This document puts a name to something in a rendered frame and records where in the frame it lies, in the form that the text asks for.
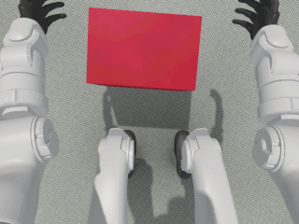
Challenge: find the robot left upper arm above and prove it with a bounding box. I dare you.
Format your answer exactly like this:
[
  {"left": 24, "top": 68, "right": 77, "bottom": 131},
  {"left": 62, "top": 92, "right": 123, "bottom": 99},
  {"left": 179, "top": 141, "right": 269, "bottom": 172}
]
[{"left": 0, "top": 115, "right": 60, "bottom": 224}]

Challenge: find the robot right hand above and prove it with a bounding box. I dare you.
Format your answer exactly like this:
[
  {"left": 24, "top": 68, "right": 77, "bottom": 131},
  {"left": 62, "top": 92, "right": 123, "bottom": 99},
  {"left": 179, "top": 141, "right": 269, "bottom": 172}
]
[{"left": 232, "top": 0, "right": 280, "bottom": 40}]

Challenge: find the robot left shin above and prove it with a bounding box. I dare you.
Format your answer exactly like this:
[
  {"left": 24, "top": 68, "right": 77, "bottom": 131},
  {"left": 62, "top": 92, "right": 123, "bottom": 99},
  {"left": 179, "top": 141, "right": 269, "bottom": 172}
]
[{"left": 97, "top": 128, "right": 131, "bottom": 172}]

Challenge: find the robot right foot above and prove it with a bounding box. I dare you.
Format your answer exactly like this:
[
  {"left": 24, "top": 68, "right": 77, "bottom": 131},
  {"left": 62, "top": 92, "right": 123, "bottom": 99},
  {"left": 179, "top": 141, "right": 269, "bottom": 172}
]
[{"left": 174, "top": 130, "right": 192, "bottom": 179}]

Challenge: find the carton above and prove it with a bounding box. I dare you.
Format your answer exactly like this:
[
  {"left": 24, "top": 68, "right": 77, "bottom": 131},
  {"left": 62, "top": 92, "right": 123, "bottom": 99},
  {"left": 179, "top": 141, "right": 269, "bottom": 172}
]
[{"left": 86, "top": 7, "right": 203, "bottom": 91}]

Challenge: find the robot right upper arm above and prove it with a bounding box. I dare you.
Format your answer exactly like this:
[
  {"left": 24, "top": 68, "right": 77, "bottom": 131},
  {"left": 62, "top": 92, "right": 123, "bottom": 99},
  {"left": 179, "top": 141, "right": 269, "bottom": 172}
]
[{"left": 251, "top": 124, "right": 299, "bottom": 224}]

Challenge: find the left robot forearm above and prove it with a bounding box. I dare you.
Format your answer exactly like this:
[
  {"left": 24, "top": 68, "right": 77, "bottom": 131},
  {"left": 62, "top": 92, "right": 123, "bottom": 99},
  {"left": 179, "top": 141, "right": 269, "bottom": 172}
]
[{"left": 0, "top": 18, "right": 49, "bottom": 121}]

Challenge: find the right robot forearm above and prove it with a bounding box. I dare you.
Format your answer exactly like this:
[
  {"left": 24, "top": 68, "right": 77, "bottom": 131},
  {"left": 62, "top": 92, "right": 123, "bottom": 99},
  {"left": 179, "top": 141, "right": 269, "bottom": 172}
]
[{"left": 249, "top": 24, "right": 299, "bottom": 127}]

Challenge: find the robot left hand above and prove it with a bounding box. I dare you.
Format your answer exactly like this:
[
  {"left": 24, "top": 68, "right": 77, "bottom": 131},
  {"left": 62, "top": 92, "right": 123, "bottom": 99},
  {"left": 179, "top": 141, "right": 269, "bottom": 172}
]
[{"left": 18, "top": 0, "right": 67, "bottom": 34}]

